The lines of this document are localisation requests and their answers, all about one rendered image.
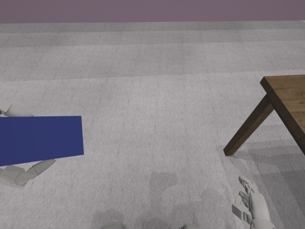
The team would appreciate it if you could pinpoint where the sponge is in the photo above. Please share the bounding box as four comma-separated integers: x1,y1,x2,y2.
0,116,84,167

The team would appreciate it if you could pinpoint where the right robot hand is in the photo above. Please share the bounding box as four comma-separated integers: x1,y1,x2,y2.
232,176,270,224

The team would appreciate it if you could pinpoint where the table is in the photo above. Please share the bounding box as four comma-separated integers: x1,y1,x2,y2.
223,74,305,156

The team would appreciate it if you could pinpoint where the right robot forearm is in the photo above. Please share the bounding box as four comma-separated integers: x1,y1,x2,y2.
250,219,276,229

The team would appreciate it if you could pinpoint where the left robot hand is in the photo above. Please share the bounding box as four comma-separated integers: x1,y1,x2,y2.
0,99,56,189

